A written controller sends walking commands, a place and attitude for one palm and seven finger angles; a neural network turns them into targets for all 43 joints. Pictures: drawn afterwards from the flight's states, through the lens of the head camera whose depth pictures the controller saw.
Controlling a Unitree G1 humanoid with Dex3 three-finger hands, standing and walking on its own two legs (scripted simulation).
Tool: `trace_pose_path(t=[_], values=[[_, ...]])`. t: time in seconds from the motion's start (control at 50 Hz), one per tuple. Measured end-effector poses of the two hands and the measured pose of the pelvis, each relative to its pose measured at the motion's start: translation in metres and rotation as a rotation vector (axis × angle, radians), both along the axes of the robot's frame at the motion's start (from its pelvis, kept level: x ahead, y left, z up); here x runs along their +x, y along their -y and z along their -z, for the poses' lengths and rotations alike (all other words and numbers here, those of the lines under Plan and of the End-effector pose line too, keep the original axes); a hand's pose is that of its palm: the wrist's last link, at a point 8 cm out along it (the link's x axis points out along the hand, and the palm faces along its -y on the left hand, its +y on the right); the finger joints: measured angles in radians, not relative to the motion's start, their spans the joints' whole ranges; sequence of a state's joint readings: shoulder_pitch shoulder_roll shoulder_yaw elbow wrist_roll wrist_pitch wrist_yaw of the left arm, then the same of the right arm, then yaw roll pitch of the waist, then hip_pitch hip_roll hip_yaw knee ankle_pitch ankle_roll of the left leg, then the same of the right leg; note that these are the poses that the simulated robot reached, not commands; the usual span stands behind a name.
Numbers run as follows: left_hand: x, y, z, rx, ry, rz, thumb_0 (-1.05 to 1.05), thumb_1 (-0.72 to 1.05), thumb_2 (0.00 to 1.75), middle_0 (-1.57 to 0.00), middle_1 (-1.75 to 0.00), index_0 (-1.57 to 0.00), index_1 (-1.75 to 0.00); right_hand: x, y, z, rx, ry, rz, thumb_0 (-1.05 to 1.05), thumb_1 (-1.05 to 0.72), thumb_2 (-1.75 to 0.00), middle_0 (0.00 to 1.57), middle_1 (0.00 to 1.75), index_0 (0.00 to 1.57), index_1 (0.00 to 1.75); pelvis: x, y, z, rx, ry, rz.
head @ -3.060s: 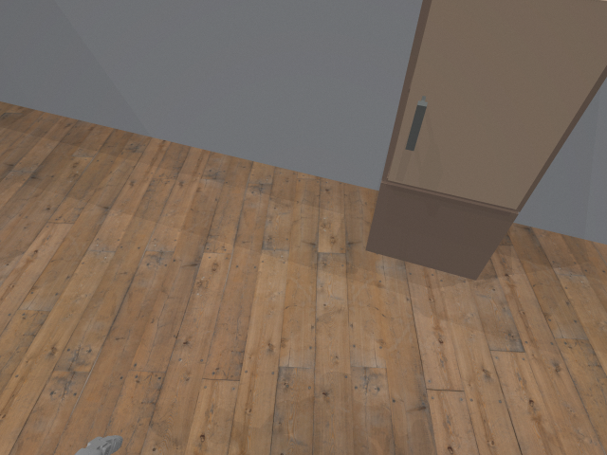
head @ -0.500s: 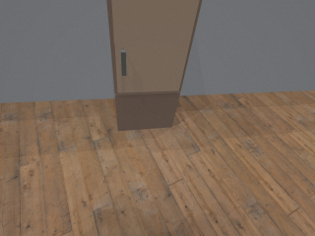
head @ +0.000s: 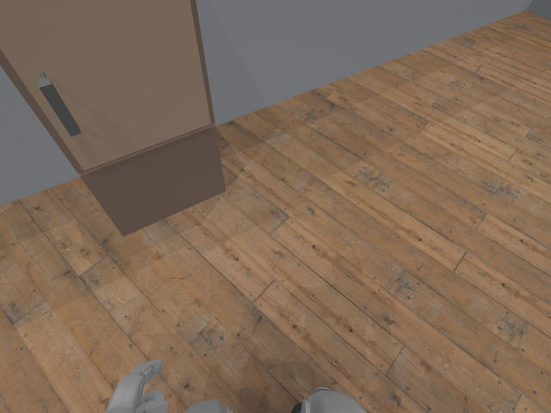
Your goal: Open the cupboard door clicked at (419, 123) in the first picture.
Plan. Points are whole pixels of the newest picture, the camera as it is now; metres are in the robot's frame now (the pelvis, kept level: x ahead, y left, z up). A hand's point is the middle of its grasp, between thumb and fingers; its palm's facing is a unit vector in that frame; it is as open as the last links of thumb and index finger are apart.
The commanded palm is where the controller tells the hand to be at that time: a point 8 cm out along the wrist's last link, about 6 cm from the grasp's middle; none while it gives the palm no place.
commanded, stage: walk to a spot facing it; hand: left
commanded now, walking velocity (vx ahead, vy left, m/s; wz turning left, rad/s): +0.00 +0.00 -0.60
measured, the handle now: (58, 104) +0.76 +0.54 -0.07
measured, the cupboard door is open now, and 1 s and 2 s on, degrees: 0 0 0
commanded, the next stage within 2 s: turn to face it in 1.70 s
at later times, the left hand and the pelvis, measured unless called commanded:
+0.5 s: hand (102, 391) +0.16 +0.28 -0.16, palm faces -0.20 -0.96 -0.20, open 7.4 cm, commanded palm none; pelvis +0.04 +0.09 +0.02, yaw -18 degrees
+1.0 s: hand (182, 341) +0.23 +0.16 -0.12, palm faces -0.53 -0.81 -0.27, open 7.4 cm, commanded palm none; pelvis +0.04 +0.05 +0.02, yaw -36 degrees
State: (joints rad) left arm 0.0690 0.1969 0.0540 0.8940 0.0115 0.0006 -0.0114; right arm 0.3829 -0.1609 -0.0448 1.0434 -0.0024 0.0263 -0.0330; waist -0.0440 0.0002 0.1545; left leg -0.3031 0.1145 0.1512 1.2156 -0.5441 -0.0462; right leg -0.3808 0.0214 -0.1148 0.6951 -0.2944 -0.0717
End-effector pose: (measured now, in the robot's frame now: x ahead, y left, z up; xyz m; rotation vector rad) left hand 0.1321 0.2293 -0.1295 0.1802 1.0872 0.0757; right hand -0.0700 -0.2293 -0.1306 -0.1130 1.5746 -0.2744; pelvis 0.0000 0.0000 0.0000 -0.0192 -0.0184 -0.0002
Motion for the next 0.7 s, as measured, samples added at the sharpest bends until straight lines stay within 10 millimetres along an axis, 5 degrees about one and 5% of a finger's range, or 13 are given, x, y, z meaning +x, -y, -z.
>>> trace_pose_path(t=[0.18, 0.3, 0.38, 0.52, 0.7], values=[[0.005, -0.025, -0.019, 0.057, -0.077, 0.05, 0.01, 0.91, 0.9, -0.21, -0.3, -0.21, -0.29, 0.146, 0.002, -0.02, -0.05, 0.4, -0.033, 0.01, -0.9, -0.89, 0.2, 0.3, 0.2, 0.3, 0.02, -0.021, -0.017, 0.017, -0.009, 0.104], [0.014, -0.062, -0.009, 0.052, -0.094, 0.066, 0.01, 0.9, 0.9, -0.21, -0.3, -0.21, -0.29, 0.188, -0.022, -0.032, -0.091, 0.513, -0.044, 0.01, -0.9, -0.89, 0.2, 0.3, 0.2, 0.3, 0.031, -0.053, -0.011, 0.013, -0.023, 0.174], [0.024, -0.087, 0.003, 0.039, -0.113, 0.077, 0.01, 0.91, 0.9, -0.2, -0.3, -0.21, -0.29, 0.181, -0.043, -0.038, -0.123, 0.507, -0.031, 0.01, -0.9, -0.89, 0.2, 0.3, 0.2, 0.3, 0.038, -0.074, -0.008, 0.008, -0.018, 0.229], [0.037, -0.104, -0.006, 0.033, -0.173, 0.162, 0.01, 0.91, 0.9, -0.2, -0.29, -0.2, -0.29, 0.131, -0.068, -0.051, -0.143, 0.405, 0.084, 0.01, -0.9, -0.89, 0.21, 0.3, 0.21, 0.3, 0.046, -0.091, -0.025, -0.021, -0.023, 0.324], [0.067, -0.073, -0.011, 0.052, -0.214, 0.326, 0.01, 0.91, 0.9, -0.2, -0.29, -0.2, -0.29, 0.051, -0.085, -0.036, -0.121, 0.293, 0.304, 0.01, -0.9, -0.89, 0.21, 0.3, 0.21, 0.3, 0.045, -0.093, -0.026, -0.009, -0.027, 0.451]])
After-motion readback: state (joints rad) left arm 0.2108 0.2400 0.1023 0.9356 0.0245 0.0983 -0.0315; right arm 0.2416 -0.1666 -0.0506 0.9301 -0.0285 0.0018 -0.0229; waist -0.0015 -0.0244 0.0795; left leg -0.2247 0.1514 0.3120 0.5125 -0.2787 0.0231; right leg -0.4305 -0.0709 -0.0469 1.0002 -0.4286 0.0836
